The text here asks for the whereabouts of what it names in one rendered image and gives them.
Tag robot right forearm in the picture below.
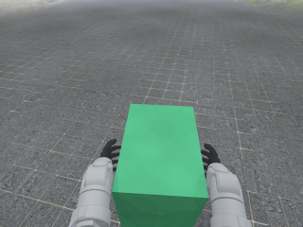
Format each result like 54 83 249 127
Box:
206 163 252 227

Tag right robot hand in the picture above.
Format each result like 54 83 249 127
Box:
201 143 221 177

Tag robot left forearm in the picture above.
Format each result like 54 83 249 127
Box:
68 157 114 227

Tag carton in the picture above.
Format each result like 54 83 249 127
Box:
112 103 209 227

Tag left robot hand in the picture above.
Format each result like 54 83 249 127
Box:
100 139 121 172

